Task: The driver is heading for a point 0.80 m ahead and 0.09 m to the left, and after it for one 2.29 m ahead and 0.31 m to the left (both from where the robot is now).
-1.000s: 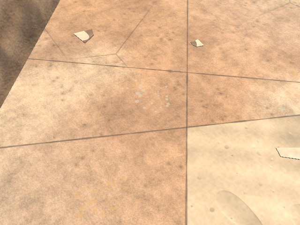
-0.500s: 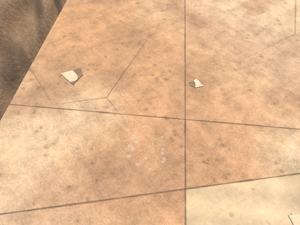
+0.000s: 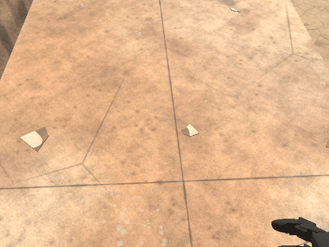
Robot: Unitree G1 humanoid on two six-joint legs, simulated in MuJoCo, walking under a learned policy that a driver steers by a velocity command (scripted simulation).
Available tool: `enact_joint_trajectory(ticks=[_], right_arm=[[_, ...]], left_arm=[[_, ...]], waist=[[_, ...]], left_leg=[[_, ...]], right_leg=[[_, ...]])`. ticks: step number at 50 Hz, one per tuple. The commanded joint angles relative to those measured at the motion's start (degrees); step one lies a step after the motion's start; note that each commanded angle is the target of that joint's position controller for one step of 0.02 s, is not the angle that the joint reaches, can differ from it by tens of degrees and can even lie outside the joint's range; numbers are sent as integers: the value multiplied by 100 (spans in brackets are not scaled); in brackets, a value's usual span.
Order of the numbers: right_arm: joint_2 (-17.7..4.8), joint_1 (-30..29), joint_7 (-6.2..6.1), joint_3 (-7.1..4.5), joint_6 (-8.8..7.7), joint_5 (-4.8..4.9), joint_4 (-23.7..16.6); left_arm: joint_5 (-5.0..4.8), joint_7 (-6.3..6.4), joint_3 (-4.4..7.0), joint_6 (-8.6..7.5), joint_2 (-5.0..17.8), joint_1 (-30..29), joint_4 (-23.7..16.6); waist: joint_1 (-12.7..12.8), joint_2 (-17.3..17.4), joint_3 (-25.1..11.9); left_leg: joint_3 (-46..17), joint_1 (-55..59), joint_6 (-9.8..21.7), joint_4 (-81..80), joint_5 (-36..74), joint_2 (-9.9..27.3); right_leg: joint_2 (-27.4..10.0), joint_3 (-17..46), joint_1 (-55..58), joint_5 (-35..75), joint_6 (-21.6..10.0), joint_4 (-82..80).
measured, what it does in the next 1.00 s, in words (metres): walks ahead, turning left: right foot, then left foot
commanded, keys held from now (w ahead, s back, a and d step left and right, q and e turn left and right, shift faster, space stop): w+e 0.08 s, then w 0.10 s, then w+q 0.82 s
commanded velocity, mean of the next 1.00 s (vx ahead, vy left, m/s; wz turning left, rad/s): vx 0.50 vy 0.00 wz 0.17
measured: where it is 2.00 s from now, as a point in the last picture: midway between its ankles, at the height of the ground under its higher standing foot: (158, 171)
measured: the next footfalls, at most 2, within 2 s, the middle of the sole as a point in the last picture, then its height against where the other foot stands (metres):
right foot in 0.48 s outside the picture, level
left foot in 0.98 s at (160, 209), level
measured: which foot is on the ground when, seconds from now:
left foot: down 0.00-0.48, up 0.50-0.96, down 0.98-1.00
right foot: down 0.00-0.02, up 0.04-0.46, down 0.48-1.00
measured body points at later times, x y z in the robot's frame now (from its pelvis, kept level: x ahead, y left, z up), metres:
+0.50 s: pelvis +0.24 -0.02 +0.00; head +0.27 -0.03 +0.45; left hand +0.48 +0.18 -0.07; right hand +0.17 -0.28 -0.14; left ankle +0.12 +0.11 -0.71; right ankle +0.32 -0.12 -0.73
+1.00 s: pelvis +0.48 +0.02 -0.01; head +0.52 +0.04 +0.44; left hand +0.38 +0.27 -0.15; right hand +0.75 -0.15 -0.10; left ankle +0.57 +0.11 -0.73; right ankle +0.33 -0.13 -0.71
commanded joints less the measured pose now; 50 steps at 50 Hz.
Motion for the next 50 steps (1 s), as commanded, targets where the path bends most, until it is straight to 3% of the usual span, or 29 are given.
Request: enact_joint_trajectory(ticks=[1, 2, 3, 4, 5, 7, 11, 14, 16, 18, 21, 22, 23, 24, 25, 26, 27, 28, 30, 34, 38, 41, 44, 47, 48, 49, 50], right_arm=[[-1627, 2224, -247, -527, -96, -180, 41], [-1650, 2003, -220, -587, 12, -79, 83], [-1036, 1642, -193, -482, 52, -30, -5], [-656, 1393, -164, -390, 43, 3, -16], [-531, 1311, -148, -350, 20, -19, 27], [-527, 1492, -120, -349, -86, 14, 223], [-612, 1846, -13, -393, -256, 99, 524], [-599, 1917, 20, -399, -197, 170, 687], [-681, 2133, 31, -434, -152, 165, 804], [-856, 2393, 37, -494, -108, 136, 924], [-986, 2489, 16, -547, -45, 120, 1020], [-997, 2433, 5, -554, -27, 142, 1037], [-863, 2497, 8, -520, -30, 172, 1059], [-590, 2351, 17, -442, -61, 217, 849], [-23, 2778, -17, -330, -42, 313, 633], [-634, 2724, -70, -488, 75, 165, 770], [-644, 2443, -36, -532, 117, 134, 784], [-492, 2297, 9, -516, 135, 141, 789], [-419, 2257, 84, -546, 253, 45, 840], [-213, 1761, 208, -536, 386, 8, 635], [-118, 939, 312, -471, 401, 0, 328], [-72, 319, 391, -395, 382, -4, 93], [-174, -21, 413, -396, 389, -32, -81], [-322, 263, 340, -468, 392, -67, -69], [-423, 787, 297, -532, 358, -73, 68], [-585, 1716, 221, -636, 300, -115, 371], [-1192, 2429, 114, -829, 293, -166, 517]], left_arm=[[-222, -38, 19, -169, 199, -89, -661], [-75, -12, 43, -103, 510, 237, -710], [53, 1, 80, -13, 712, -48, -542], [89, -67, 68, 9, 650, -434, -571], [110, -121, 55, 33, 528, -568, -597], [196, -215, 24, 133, 400, -601, -608], [207, -275, -44, 148, 251, -1036, -785], [242, -318, -162, 106, 155, -1774, -1025], [182, -333, -264, 59, 14, -2292, -1163], [127, -303, -284, 19, 73, -2513, -1226], [110, -190, -243, -74, 250, -2406, -1246], [132, -140, -214, -122, 290, -2039, -1131], [212, -63, -128, -197, 490, -1393, -899], [349, 25, -11, -255, 916, -470, -805], [359, 71, 121, -191, 1494, -272, -818], [195, 65, 86, -118, 1156, -420, -817], [148, 44, -48, -126, 664, -826, -848], [119, 20, -111, -167, 400, -1096, -841], [105, 43, -162, -246, 178, -1229, -779], [37, 47, -92, -399, 257, -945, -553], [60, 49, -74, -384, 230, -730, -352], [65, 61, -22, -374, 395, -619, -249], [68, 89, 31, -309, 562, -395, -104], [82, 126, 84, -186, 805, -328, -3], [80, 132, 101, -124, 890, -323, 9], [68, 129, 91, -76, 901, -366, -34], [26, 94, -1, -87, 586, -245, -272]], waist=[[-1168, 1034, -1854], [-840, 1469, -1939], [-773, 502, -1084], [-781, 74, -506], [-694, 181, -266], [-597, 487, -112], [-549, 443, -106], [-582, 421, 54], [-748, 440, 115], [-837, 441, 92], [-718, 449, 8], [-506, 360, -109], [-268, 62, -495], [164, -570, -1213], [-27, -1718, -1625], [-55, -1067, -1317], [-252, -669, -602], [-384, -651, -234], [-586, -829, -28], [-677, -623, -7], [-575, -600, 222], [-454, -605, 353], [-380, -552, 425], [-573, -659, 100], [-802, -639, -235], [-1217, -397, -776], [-1423, 353, -1443]], left_leg=[[-2791, 4330, 785, -691, -1514, 2288], [-4344, 4161, 1223, -1056, -1903, 2711], [-3626, 3410, 1156, -1109, -2288, 2440], [-2712, 2715, 1033, -1269, -1891, 2087], [-2084, 2299, 897, -1441, -1305, 1792], [-1317, 1910, 849, -1571, -205, 1470], [-809, 1949, 1058, -1802, 681, 1414], [-461, 1831, 1066, -1933, 795, 1107], [-344, 1645, 1016, -1877, 957, 975], [-471, 1739, 991, -1700, 1182, 1069], [-800, 1975, 897, -1262, 1318, 1244], [-764, 1898, 811, -845, 1485, 1151], [-535, 1629, 693, 66, 1597, 829], [-221, 824, 536, 1565, 391, 454], [320, -796, 362, 3101, -2484, -292], [-60, -1148, 439, 3789, -2481, -62], [-213, -1231, 470, 3871, -1984, 181], [-173, -1119, 420, 3720, -1619, 337], [-91, -851, 291, 3580, -1295, 468], [-7, -1201, 157, 3579, -694, 519], [147, -1455, 75, 2664, 45, 564], [459, -1036, 184, 1637, 419, 516], [764, -788, 415, 1088, 37, 381], [1089, -52, 761, 806, -815, -115], [1116, 555, 908, 645, -1013, -361], [1002, 1797, 1087, 213, -822, -527], [-680, 3483, 1504, -56, -1791, 628]], right_leg=[[-150, -415, -2634, 524, 108, 3408], [-202, -721, -3438, -745, 95, 4175], [-619, -706, -3654, -212, 94, 4484], [-772, -784, -3579, 219, 139, 4317], [-904, -830, -3430, 425, 180, 4087], [-972, -877, -3214, 554, 250, 3898], [-915, -794, -3470, 998, 343, 3347], [-1159, -1348, -3408, 1594, 492, 2187], [-1111, -1574, -2965, 1825, 566, 1416], [-1003, -1661, -2652, 1813, 575, 1021], [-912, -1613, -2129, 1525, 447, 539], [-831, -1635, -1534, 1588, 381, 135], [-909, -1494, -492, 1598, 253, -132], [-2118, -262, 754, 775, -28, -389], [-3526, 1783, 1682, 238, -473, -988], [-3476, 2127, 1115, -218, -666, -1138], [-3129, 1328, 544, -127, -556, -1230], [-2832, 602, 48, 541, -431, -1413], [-2452, -305, -401, 1529, -223, -1593], [-2439, -1110, -335, 2742, -318, -1736], [-2330, -1799, -284, 2963, -318, -1804], [-2340, -2199, -315, 3060, -244, -1807], [-2475, -2443, 101, 3582, -157, -1576], [-2501, -2760, 551, 5917, -47, -412], [-2474, -2832, 544, 6362, -27, 488], [-2344, -2956, 32, 5802, 112, 1823], [-2066, -2980, -1605, 3664, 357, 3672]])
Velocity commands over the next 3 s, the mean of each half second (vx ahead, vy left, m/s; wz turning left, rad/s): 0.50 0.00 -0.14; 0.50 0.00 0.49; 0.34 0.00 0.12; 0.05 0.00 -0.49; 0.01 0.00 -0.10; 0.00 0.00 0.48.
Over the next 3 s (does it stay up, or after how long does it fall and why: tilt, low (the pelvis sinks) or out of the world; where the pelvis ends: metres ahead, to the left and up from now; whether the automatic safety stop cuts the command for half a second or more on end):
stays up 0.71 0.19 0.02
